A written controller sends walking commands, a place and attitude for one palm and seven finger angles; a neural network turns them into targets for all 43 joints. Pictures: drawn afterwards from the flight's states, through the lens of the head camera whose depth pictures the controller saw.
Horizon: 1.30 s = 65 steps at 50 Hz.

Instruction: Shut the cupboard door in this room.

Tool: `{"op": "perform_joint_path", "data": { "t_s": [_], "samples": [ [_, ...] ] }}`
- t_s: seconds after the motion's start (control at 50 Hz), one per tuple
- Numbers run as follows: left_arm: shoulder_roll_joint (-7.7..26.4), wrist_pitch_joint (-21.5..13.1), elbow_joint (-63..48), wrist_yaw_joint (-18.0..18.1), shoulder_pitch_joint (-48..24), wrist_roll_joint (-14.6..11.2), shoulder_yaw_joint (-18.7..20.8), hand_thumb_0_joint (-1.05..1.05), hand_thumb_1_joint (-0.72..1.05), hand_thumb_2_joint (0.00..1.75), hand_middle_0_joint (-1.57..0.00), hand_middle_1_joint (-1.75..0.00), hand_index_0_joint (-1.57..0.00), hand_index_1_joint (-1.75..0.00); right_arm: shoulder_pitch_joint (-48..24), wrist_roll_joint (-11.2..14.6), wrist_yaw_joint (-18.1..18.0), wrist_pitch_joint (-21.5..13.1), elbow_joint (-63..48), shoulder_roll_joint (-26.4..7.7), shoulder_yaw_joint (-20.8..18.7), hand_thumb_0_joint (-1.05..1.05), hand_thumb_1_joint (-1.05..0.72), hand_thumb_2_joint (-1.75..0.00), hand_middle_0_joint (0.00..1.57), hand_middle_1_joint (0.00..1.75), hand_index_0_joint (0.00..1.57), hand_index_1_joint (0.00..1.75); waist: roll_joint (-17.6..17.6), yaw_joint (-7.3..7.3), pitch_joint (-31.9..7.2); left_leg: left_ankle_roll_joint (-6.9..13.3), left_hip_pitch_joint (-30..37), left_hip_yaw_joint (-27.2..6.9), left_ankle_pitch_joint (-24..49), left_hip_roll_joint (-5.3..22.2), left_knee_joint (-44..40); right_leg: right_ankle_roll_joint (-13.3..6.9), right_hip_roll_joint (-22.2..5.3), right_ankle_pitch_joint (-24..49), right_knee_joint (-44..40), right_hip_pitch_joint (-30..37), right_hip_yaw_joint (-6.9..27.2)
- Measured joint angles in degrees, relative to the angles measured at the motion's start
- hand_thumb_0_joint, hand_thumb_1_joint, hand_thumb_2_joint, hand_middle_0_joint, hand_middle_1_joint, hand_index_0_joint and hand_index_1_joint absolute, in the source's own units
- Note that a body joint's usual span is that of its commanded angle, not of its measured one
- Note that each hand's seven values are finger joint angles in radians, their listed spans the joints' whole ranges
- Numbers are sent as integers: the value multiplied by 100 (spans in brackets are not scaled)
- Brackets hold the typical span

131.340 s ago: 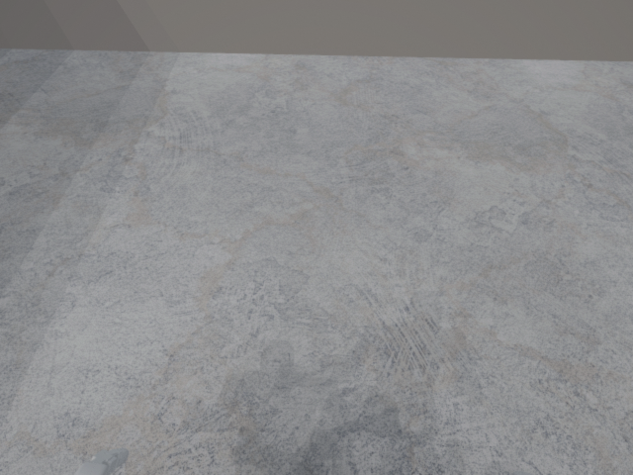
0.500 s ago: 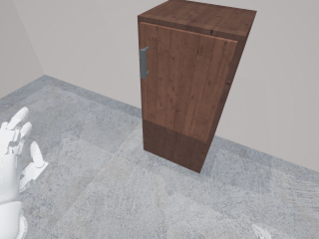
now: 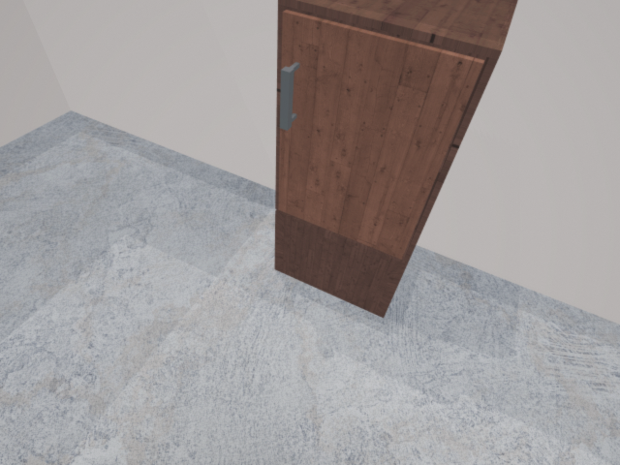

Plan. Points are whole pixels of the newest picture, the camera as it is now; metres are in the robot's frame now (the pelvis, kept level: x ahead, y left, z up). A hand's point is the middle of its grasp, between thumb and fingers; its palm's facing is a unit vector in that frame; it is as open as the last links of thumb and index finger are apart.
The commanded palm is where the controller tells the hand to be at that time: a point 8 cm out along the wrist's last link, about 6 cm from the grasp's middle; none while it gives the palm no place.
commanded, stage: let the arm hang, fingers relaxed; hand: left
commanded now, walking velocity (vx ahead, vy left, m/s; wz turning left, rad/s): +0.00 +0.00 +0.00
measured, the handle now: (290, 96) +0.89 +0.09 +0.03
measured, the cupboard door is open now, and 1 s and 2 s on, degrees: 0 0 0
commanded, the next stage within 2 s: look to check the result in 0.78 s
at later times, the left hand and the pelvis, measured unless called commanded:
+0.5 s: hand out of the picture -0.05 +0.20 -0.16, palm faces +0.01 -0.98 -0.21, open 7.4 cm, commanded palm none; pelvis -0.01 +0.03 +0.01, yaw -2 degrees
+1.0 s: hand out of the picture -0.04 +0.16 -0.17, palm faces +0.01 -0.99 -0.14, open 7.4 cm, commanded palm none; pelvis +0.00 +0.02 +0.01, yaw -2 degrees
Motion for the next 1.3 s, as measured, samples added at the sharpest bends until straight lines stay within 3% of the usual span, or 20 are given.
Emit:
{"op": "perform_joint_path", "data": {
  "t_s": [0.1, 0.34, 0.74, 1.3],
  "samples": [
    [209, -56, 869, -69, 121, 60, -29, -4, 101, 90, -21, -30, -20, -30, 235, 10, -107, 46, 506, 18, -126, 1, -91, -89, 21, 30, 20, 30, 40, 49, 153, 30, 94, -56, 176, 35, -291, 18, 81, 333, -577, 231, -56],
    [60, -107, 2001, -44, 414, 80, -115, 0, 92, 90, -20, -30, -19, -29, 287, 77, -190, -60, 1041, 51, -220, 1, -91, -90, 20, 30, 20, 30, 436, 34, 75, 205, 523, 187, 429, -164, -874, 189, -116, 538, -880, 459, 156],
    [-431, -246, 2053, 5, 228, 92, -174, 0, 90, 90, -20, -30, -19, -29, 390, 83, -205, -76, 1268, 285, -278, 1, -91, -89, 20, 30, 20, 30, 329, -41, -51, 138, 546, 242, 479, -102, -919, 135, -64, 516, -778, 385, 223],
    [-346, -257, 2092, 44, 193, 78, -129, 0, 91, 90, -20, -30, -19, -29, 265, 95, -230, -122, 1261, 413, -247, 0, -91, -90, 20, 30, 20, 30, 310, -16, 115, 129, 542, 220, 349, -97, -836, 137, -55, 450, -826, 448, 208]
  ]
}}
